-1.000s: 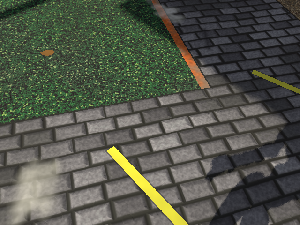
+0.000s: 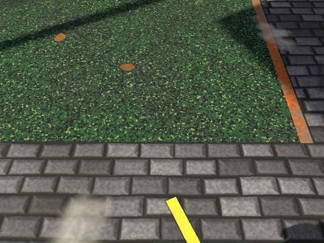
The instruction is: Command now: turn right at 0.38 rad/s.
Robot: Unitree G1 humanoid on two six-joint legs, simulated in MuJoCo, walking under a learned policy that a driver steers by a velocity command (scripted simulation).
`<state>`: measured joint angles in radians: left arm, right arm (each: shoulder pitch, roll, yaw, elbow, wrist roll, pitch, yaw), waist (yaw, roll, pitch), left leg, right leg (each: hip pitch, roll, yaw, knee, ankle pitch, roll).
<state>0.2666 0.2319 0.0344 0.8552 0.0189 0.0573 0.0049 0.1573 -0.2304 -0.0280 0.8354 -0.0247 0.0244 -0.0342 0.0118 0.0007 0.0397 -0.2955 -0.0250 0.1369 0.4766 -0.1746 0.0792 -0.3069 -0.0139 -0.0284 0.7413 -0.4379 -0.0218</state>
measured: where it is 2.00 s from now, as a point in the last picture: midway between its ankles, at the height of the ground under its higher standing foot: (205, 160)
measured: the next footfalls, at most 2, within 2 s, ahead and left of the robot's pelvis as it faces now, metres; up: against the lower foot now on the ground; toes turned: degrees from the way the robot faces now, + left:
right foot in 0.04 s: +0.02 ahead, -0.10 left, +0.00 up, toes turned -3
left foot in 0.54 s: +0.23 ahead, +0.07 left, +0.00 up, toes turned -18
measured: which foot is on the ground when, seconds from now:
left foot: down 0.00-0.04, up 0.06-0.52, down 0.54-1.00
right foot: up 0.00-0.02, down 0.04-0.54, up 0.56-1.00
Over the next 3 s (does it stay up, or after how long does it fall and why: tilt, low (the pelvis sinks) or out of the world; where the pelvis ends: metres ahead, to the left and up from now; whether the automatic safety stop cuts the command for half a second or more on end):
stays up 1.40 -0.12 0.01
